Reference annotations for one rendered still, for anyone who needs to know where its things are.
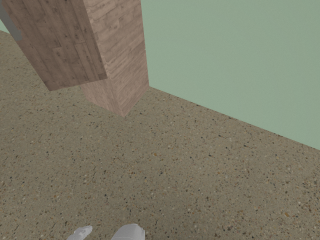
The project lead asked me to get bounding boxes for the left robot thigh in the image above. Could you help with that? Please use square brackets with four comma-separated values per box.
[111, 224, 145, 240]

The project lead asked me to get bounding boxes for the cupboard door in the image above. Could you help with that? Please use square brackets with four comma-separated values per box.
[0, 0, 108, 91]

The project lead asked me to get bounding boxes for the handle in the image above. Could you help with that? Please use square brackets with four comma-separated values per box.
[0, 0, 23, 41]

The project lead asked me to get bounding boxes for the robot left hand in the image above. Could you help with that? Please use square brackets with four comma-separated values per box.
[67, 225, 93, 240]

